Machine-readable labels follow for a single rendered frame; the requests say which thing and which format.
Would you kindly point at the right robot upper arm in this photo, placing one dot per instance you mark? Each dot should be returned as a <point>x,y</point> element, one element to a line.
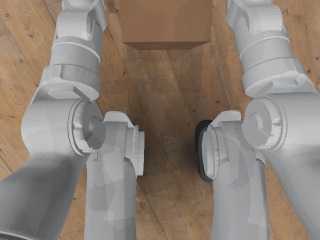
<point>285,127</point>

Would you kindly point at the robot right thigh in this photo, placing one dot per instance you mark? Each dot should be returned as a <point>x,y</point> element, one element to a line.
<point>239,184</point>

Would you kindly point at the robot right forearm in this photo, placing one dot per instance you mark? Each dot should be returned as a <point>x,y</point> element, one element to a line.
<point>264,49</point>

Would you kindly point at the carton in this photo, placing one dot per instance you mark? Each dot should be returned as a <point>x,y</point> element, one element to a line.
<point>166,24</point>

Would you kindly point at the left robot upper arm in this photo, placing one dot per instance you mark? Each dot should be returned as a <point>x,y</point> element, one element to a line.
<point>60,135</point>

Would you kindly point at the left robot shin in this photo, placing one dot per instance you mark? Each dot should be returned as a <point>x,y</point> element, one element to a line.
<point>111,116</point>

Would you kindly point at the robot left forearm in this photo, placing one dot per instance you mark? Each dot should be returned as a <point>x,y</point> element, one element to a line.
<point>76,53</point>

